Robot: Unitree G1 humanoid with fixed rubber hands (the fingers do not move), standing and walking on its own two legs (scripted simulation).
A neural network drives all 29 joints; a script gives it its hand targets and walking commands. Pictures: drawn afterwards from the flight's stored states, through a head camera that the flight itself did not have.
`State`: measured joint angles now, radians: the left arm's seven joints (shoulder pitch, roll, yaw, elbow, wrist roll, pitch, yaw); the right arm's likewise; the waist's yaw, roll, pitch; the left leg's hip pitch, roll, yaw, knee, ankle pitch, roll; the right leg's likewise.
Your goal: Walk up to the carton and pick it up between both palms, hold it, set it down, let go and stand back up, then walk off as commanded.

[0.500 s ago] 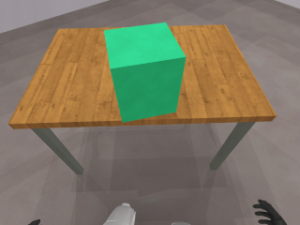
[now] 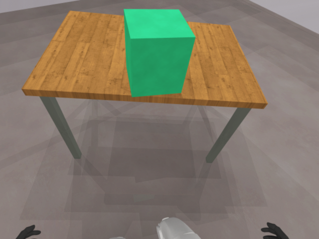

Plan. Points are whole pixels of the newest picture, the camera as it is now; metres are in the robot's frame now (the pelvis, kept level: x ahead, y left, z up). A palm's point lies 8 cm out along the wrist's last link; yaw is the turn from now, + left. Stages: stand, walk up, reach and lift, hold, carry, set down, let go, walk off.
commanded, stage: walk off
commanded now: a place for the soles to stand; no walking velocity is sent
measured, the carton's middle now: (154, 54) +0.76 +0.00 +0.03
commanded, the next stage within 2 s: none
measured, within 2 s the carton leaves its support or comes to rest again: neither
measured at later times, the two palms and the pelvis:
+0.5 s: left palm out of the picture -0.06 +0.31 -0.05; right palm out of the picture -0.09 -0.36 -0.11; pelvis -0.18 -0.02 +0.00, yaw +2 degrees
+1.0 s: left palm out of the picture -0.28 +0.31 -0.10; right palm out of the picture -0.22 -0.34 -0.08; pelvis -0.34 -0.01 -0.01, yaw -1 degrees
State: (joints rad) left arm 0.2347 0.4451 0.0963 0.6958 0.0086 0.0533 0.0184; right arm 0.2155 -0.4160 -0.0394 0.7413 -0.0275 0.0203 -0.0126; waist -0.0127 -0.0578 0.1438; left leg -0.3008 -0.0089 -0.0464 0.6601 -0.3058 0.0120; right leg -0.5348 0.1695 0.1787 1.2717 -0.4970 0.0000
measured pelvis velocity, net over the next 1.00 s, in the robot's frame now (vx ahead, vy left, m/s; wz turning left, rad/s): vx -0.34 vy -0.01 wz -0.01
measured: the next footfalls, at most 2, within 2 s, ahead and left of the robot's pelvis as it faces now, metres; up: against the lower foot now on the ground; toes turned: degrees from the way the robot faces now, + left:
right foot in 0.20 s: -0.05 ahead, -0.16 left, +0.00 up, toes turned +5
left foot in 0.60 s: -0.20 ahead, +0.12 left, +0.00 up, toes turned -1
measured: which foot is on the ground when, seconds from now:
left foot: down 0.00-0.22, up 0.24-0.58, down 0.60-0.98, up 1.00-1.00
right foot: up 0.00-0.18, down 0.20-0.62, up 0.64-0.92, down 0.94-1.00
